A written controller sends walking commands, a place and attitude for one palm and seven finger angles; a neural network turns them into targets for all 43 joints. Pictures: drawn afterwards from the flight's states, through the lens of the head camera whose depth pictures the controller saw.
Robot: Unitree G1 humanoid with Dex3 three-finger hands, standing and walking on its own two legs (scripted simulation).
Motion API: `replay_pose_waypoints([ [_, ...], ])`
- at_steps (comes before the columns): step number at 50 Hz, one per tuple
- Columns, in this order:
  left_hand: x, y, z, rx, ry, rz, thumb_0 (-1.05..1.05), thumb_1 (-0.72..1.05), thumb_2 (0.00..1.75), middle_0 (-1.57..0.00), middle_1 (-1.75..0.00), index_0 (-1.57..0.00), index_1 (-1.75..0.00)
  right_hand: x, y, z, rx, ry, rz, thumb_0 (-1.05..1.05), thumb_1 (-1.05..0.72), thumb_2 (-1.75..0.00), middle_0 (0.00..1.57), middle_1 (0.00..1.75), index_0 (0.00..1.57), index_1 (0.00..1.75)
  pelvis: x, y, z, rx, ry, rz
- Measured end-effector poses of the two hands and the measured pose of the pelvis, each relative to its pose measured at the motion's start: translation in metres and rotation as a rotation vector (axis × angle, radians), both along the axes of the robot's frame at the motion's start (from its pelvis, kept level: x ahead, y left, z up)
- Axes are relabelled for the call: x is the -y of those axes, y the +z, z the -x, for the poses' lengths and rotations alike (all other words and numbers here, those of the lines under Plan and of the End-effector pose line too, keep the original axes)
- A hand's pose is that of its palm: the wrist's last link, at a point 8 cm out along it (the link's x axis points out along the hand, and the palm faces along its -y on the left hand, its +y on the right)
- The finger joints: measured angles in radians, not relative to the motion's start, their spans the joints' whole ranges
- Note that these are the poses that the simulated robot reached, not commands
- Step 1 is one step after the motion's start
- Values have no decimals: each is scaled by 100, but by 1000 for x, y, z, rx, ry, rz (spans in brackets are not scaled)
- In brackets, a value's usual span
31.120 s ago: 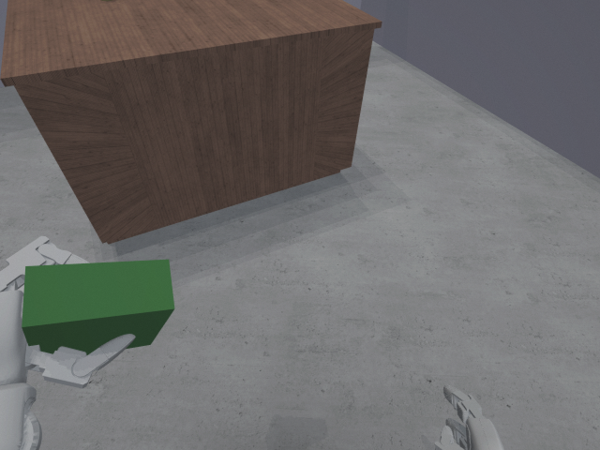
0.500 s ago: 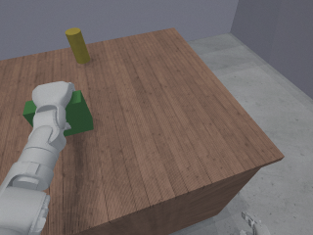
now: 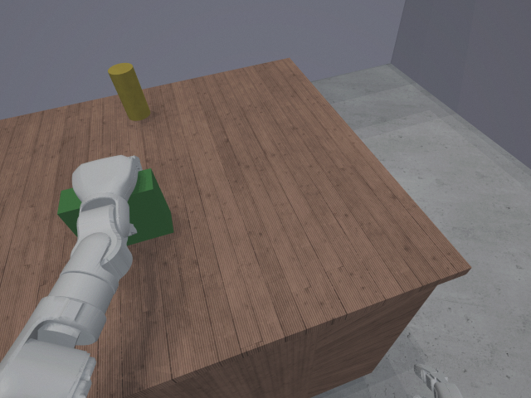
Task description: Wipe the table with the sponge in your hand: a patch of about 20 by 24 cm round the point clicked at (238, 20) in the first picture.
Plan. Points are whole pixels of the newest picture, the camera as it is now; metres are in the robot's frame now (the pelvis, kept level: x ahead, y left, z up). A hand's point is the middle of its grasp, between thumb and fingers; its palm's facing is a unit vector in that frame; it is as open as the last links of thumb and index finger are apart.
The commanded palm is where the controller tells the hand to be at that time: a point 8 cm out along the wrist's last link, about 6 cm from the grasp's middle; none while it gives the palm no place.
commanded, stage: wipe back along the middle lane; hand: left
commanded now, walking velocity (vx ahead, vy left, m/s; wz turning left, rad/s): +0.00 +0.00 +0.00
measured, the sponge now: (125, 219) +0.38 +0.28 +0.06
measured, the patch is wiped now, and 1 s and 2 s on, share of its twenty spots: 0.75 0.85 0.85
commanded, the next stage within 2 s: slide across to the third lane in 1.32 s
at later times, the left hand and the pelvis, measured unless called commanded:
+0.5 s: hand (120, 228) +0.33 +0.25 +0.09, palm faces +0.02 -0.02 -1.00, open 9.6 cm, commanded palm +0.29 +0.24 +0.11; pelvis -0.01 -0.01 +0.00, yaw +0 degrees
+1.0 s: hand (121, 246) +0.30 +0.24 +0.09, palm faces +0.06 -0.04 -1.00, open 9.6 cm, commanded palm +0.26 +0.22 +0.12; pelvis -0.01 +0.00 +0.00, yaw -1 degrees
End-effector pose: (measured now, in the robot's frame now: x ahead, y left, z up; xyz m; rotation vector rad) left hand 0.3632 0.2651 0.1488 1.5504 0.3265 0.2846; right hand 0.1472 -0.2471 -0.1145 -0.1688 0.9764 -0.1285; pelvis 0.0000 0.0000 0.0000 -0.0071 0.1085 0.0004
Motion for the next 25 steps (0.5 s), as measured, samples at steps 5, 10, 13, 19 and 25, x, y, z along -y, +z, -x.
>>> replay_pose_waypoints([
  [5,4,0,10,-3,7,3,0,-46,109,-77,-140,-76,-141,7,2,-2,14,-1,5,1,-91,-90,20,30,20,30,4,0,2,12,0,-2],
  [10,8,-1,20,1,-1,7,1,-46,109,-77,-141,-76,-142,9,8,-9,55,-1,1,1,-91,-90,20,30,20,30,8,0,4,23,-5,-3],
  [13,10,-1,27,8,-4,7,1,-46,109,-77,-141,-76,-142,9,11,-14,81,4,-4,1,-91,-90,20,30,20,30,9,0,6,29,-6,-4],
  [19,15,-1,41,27,-8,5,1,-46,109,-77,-141,-76,-142,3,15,-24,117,24,-20,1,-91,-90,20,30,20,30,9,0,9,37,-6,-5],
  [25,19,-2,54,44,-5,12,1,-46,109,-76,-141,-76,-142,-6,18,-31,146,42,-39,1,-91,-90,20,30,20,30,9,0,12,47,-9,-6],
])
